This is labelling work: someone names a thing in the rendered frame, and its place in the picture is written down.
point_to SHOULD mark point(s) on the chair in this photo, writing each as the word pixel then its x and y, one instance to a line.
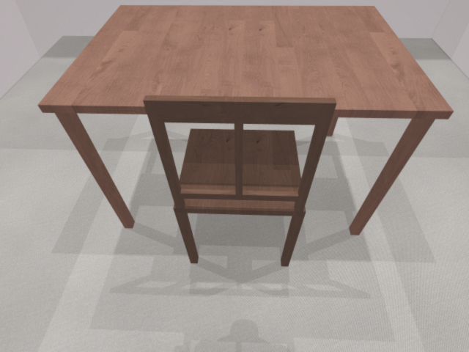
pixel 240 172

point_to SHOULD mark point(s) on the table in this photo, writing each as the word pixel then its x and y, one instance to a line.
pixel 349 53

